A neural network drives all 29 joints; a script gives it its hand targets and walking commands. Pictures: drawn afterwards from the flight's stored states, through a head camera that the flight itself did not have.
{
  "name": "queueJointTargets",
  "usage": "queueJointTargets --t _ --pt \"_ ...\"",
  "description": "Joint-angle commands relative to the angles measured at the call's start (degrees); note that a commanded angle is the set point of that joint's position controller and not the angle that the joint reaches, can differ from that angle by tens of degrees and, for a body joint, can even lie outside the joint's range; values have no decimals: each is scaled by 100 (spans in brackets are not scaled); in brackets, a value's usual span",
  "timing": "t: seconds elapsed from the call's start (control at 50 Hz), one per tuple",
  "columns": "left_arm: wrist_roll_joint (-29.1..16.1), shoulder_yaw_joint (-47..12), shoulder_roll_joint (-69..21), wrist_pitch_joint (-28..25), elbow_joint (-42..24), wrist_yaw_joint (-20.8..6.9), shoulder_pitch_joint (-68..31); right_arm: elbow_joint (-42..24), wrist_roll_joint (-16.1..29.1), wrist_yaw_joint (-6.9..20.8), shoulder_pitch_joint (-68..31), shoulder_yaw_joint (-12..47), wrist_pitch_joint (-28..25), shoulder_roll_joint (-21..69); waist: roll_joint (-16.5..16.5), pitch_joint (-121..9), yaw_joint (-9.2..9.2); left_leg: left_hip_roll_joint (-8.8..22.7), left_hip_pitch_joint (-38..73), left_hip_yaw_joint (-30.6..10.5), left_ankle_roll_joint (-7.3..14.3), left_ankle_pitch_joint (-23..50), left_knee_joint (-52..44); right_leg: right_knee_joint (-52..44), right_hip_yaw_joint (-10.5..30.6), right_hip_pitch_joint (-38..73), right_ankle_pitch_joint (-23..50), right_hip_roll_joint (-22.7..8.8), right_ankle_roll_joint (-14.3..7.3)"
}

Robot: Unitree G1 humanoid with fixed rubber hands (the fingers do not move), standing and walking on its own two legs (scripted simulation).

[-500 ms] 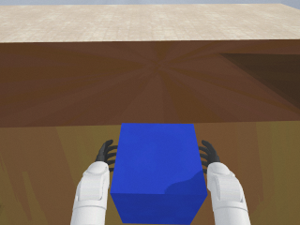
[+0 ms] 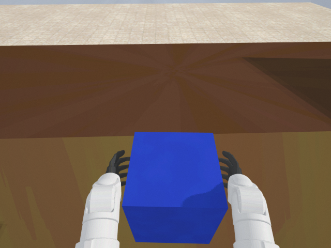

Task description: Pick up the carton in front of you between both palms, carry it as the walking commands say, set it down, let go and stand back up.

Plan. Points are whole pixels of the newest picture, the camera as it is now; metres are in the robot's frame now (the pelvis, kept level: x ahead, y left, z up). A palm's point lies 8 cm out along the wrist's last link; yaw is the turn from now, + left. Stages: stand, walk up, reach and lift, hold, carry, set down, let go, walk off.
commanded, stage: hold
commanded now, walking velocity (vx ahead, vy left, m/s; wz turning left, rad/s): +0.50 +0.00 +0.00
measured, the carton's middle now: (172, 189) +0.31 +0.00 -0.02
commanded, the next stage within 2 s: carry in 0.02 s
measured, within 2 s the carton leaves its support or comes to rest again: neither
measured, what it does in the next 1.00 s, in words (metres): walks ahead: right foot, then left foot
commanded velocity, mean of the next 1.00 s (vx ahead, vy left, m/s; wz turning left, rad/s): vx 0.50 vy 0.00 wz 0.00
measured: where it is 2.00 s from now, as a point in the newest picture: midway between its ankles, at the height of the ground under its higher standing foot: (163, 149)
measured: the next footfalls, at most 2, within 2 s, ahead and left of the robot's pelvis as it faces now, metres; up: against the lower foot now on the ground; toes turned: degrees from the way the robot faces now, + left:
right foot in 0.40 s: +0.14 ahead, -0.10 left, +0.00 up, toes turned -8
left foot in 0.70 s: +0.39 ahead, +0.14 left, +0.00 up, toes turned +12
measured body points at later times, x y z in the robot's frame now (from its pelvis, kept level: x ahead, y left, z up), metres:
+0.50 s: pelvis +0.14 +0.01 -0.01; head +0.12 +0.01 +0.44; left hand +0.42 +0.16 +0.07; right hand +0.43 -0.15 +0.07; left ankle +0.05 +0.11 -0.71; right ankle +0.11 -0.09 -0.74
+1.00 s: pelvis +0.43 +0.06 +0.00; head +0.44 +0.07 +0.45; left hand +0.72 +0.20 +0.08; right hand +0.71 -0.10 +0.08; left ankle +0.35 +0.13 -0.74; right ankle +0.52 -0.08 -0.69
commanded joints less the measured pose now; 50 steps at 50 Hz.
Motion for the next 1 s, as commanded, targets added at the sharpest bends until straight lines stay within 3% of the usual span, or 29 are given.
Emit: queueJointTargets --t 0.0,0.04,0.06,0.14,0.18,0.2,0.22,0.24,0.26,0.28,0.3,0.34,0.38,0.4,0.42,0.44,0.46,0.5,0.54,0.6,0.66,0.68,0.7,0.72,0.74,0.78,0.8,0.86,0.98 --pt "-1459 -3192 -5136 -119 -208 -1216 -3020 -251 1555 1286 -3028 3275 -106 5141 -92 -1672 -45 577 -495 134 100 -24 164 94 -109 -297 -71 -584 -75" --pt "-1602 -3324 -5117 -80 -399 -1170 -2965 -395 1687 1250 -3013 3388 -57 5153 -153 -1619 -31 448 -1057 14 124 -2310 71 -215 153 -818 -2504 -566 -152" --pt "-1664 -3435 -5116 -49 -537 -1139 -3054 -541 1754 1228 -3103 3501 -24 5144 -215 -1496 -44 394 -1345 27 128 -2815 118 -306 260 -985 -3107 -604 -189" --pt "-1949 -3860 -4943 284 -1119 -958 -2885 -1058 2175 1138 -3105 4041 305 5091 -576 -1989 31 89 -1401 689 33 -1195 1089 -418 742 -879 -2305 -998 -532" --pt "-2097 -4080 -4765 605 -1455 -855 -2866 -1305 2435 1098 -3121 4275 610 5013 -645 -1966 22 89 -1301 764 84 -1505 707 -361 716 -1182 -2600 -1030 -584" --pt "-2187 -4166 -4725 779 -1558 -827 -2896 -1392 2551 1077 -3158 4329 784 4964 -470 -1853 17 248 -1097 565 140 -1678 407 -75 451 -1499 -2578 -887 -492" --pt "-2296 -4271 -4666 960 -1683 -807 -2931 -1452 2633 1045 -3087 4364 962 4864 84 -1741 -17 713 -791 -138 300 -2050 -9 650 -42 -1999 -2289 -589 -297" --pt "-2440 -4361 -4647 1150 -1769 -791 -3027 -1464 2680 1001 -2916 4340 1141 4742 1034 -1701 -81 1331 -328 -1177 585 -2367 -570 1791 -688 -2683 -1722 -246 -75" --pt "-2612 -4461 -4625 1336 -1904 -794 -3097 -1536 2703 940 -2739 4320 1309 4646 1508 -1495 -118 1858 169 -2028 943 -1747 -757 2135 -1000 -3501 -1720 -112 9" --pt "-2832 -4581 -4716 1484 -2060 -821 -3229 -1733 2712 882 -2695 4303 1455 4576 1380 -1343 -158 2016 362 -2224 1161 -929 -742 2009 -1010 -3809 -1983 -207 -29" --pt "-3036 -4739 -4836 1615 -2176 -834 -3174 -2027 2786 818 -2684 4411 1610 4589 1103 -1425 -165 1973 412 -1907 1175 -349 -614 1768 -1001 -3663 -2002 -262 -70" --pt "-3308 -4848 -5001 1830 -2415 -831 -2960 -2633 2981 741 -2768 4620 1871 4672 852 -1858 -121 1567 232 -833 867 216 -167 857 -1377 -2632 -1152 -35 -88" --pt "-3366 -4806 -5045 2023 -2637 -788 -2561 -2972 3105 724 -2466 4720 2105 4742 657 -2385 -41 1027 -1056 299 470 -151 601 61 -1473 -261 -348 -32 -138" --pt "-3315 -4748 -5014 2121 -2699 -750 -2277 -3096 3153 751 -2362 4731 2218 4745 -128 -2618 85 682 -2097 881 220 -387 1664 -450 -363 920 -888 -776 -374" --pt "-3134 -4653 -4837 2193 -2729 -703 -2048 -3262 3275 812 -2470 4847 2350 4814 -1580 -2474 166 263 -3753 1314 -22 -1209 2901 -699 1661 1782 -753 -2109 -988" --pt "-3011 -4611 -4798 2266 -2876 -651 -1987 -3336 3401 877 -2582 4899 2445 4820 -1619 -2132 199 243 -4596 1002 66 -2091 3246 -702 2316 1973 73 -2580 -1505" --pt "-2972 -4645 -4821 2341 -3137 -613 -2043 -3320 3474 935 -2523 4930 2495 4917 -1088 -1968 201 455 -4831 804 137 -2298 3518 -595 2125 1897 820 -2623 -1609" --pt "-3082 -4774 -5076 2449 -3534 -603 -2125 -3366 3512 965 -2236 4860 2543 4989 -382 -2093 187 636 -4668 768 139 -2055 3165 -653 1246 1766 851 -2394 -1268" --pt "-3211 -4884 -5098 2496 -3860 -641 -2222 -3595 3491 920 -2138 4909 2571 4948 -582 -2046 140 526 -4011 1027 71 -1187 2238 -777 313 1380 828 -1946 -912" --pt "-3339 -4905 -4843 2629 -3941 -690 -2042 -3761 3404 803 -1956 4847 2655 4844 -946 -1935 111 231 -2809 1512 62 -362 1263 -739 -590 558 914 -1572 -707" --pt "-3399 -4882 -4567 2760 -3959 -737 -1952 -3679 3252 746 -1669 4703 2756 4614 -618 -2176 -15 -133 -548 2178 153 318 563 457 -1371 -641 1198 -1257 -373" --pt "-3407 -4853 -4442 2808 -3946 -751 -1961 -3586 3211 739 -1608 4630 2788 4538 -323 -2436 -74 98 508 1899 223 -39 631 1318 -1637 -1273 1086 -1101 -196" --pt "-3406 -4820 -4298 2876 -3967 -771 -2100 -3489 3130 725 -1547 4551 2814 4432 717 -2533 -204 1435 1091 -305 557 -1467 -294 2891 -1774 -2232 25 -627 113" --pt "-3445 -4862 -4341 2946 -3963 -787 -2294 -3385 3061 723 -1672 4506 2829 4421 1703 -2457 -188 2583 1701 -2516 1310 -1356 -919 4215 -1429 -3702 -1755 -47 200" --pt "-3442 -4850 -4426 2959 -3827 -813 -2360 -3455 3118 721 -1768 4535 2861 4532 1247 -2378 -167 2708 1601 -2536 1481 -803 -868 4921 -737 -4148 -1849 -433 -29" --pt "-3469 -4841 -4701 2916 -3696 -855 -2362 -3538 3204 738 -1971 4638 2836 4861 389 -2339 -142 2386 1136 -1554 1260 120 -698 5021 -556 -4207 -1300 -841 -228" --pt "-3438 -4845 -4836 2859 -3668 -853 -2319 -3603 3254 761 -2086 4728 2798 5029 171 -2306 -113 2253 855 -1053 1081 328 -774 4701 -528 -4041 -956 -945 -241" --pt "-3266 -4855 -5124 2689 -3620 -786 -2121 -3776 3444 848 -2223 4911 2703 5221 397 -2231 -121 1915 609 -77 888 752 -997 3661 -813 -3659 -478 -820 -148" --pt "-2917 -4776 -4991 2603 -3510 -607 -1562 -3685 3522 976 -1831 4947 2681 4894 733 -1784 -129 1467 825 963 786 2097 -941 1583 -1454 -3479 411 -458 -89"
